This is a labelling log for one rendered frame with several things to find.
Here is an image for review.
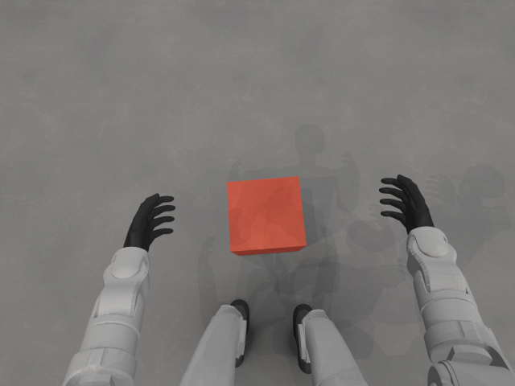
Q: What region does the left robot foot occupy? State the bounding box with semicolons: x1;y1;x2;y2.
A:
230;299;249;368

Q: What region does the left robot forearm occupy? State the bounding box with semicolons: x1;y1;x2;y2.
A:
61;247;150;386

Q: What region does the carton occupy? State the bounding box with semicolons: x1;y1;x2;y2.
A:
227;176;307;256

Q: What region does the robot right upper arm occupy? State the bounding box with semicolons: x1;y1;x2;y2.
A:
427;360;515;386

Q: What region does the robot left hand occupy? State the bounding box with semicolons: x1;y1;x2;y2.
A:
123;193;175;252

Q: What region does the robot right hand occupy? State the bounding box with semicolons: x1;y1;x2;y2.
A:
379;175;435;235

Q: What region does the right robot forearm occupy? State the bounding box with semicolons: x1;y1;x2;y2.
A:
406;227;515;376

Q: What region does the robot left thigh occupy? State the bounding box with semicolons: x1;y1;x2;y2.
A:
179;313;247;386

